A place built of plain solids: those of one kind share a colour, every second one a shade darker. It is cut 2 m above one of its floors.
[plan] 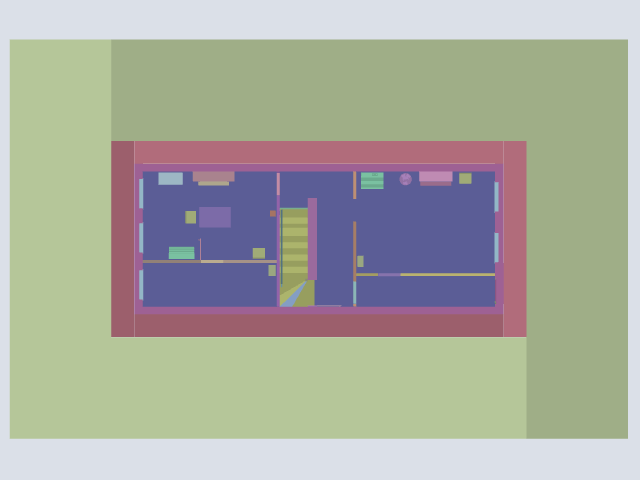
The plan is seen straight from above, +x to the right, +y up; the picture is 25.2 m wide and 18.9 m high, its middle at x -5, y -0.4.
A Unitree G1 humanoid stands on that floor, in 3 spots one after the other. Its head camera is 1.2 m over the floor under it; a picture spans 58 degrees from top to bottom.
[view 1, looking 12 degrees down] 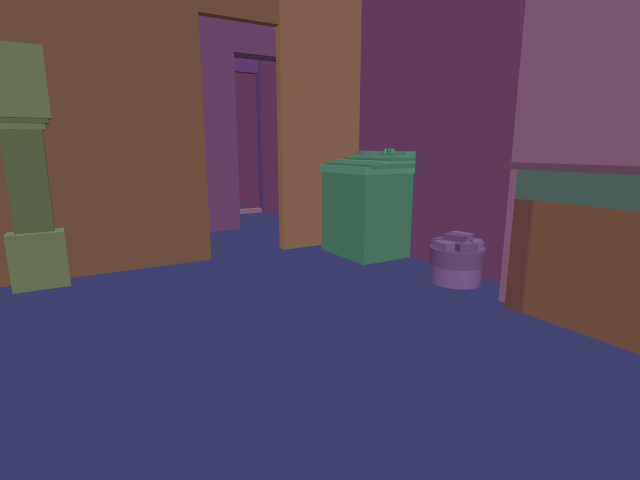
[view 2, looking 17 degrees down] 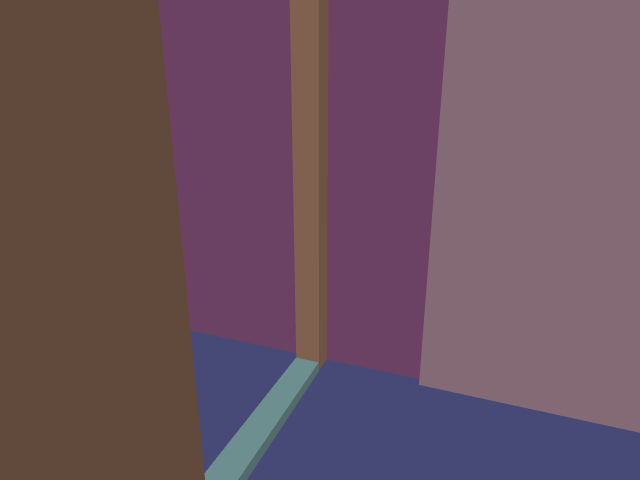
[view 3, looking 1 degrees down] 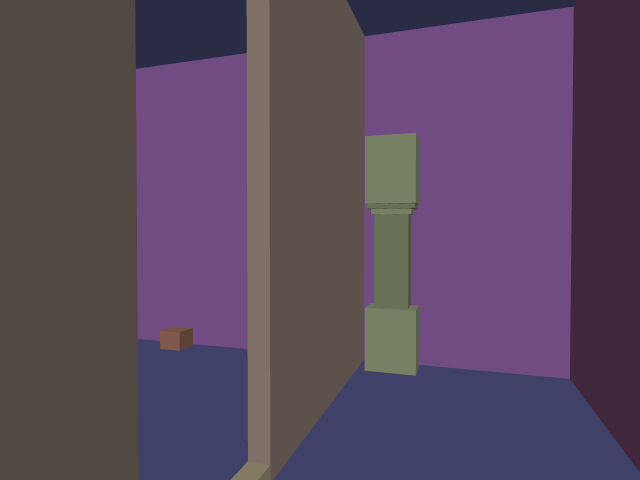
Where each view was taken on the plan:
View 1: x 0.99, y -1.02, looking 149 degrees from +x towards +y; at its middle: wall_partS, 5.44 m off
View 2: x -4.33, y -1.25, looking -69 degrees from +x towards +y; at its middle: wall_partS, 1.88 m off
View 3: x -10.68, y -2.17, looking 18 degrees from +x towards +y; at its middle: wall_roomb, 2.78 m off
